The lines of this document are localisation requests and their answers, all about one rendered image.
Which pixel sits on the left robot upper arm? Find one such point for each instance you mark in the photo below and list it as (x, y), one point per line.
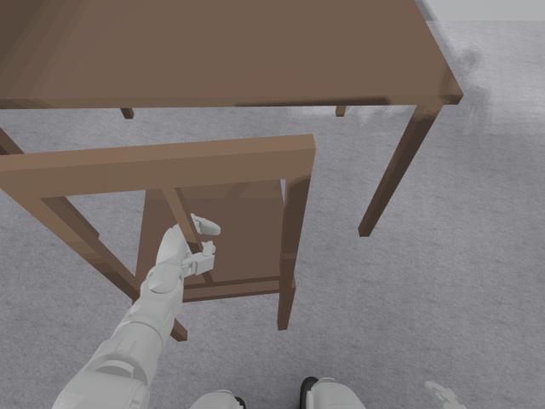
(98, 390)

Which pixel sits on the table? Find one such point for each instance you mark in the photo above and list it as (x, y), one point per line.
(58, 54)

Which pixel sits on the chair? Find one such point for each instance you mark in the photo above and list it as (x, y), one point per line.
(232, 183)

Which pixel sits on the robot right hand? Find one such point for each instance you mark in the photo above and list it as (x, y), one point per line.
(444, 398)

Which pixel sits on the robot left forearm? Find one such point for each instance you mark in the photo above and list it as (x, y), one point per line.
(134, 347)

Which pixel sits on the robot right shin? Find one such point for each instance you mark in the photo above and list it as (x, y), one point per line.
(324, 380)

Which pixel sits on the robot left hand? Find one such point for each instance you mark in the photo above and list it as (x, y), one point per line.
(175, 250)

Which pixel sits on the robot right foot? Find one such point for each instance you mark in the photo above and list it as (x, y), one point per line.
(306, 386)

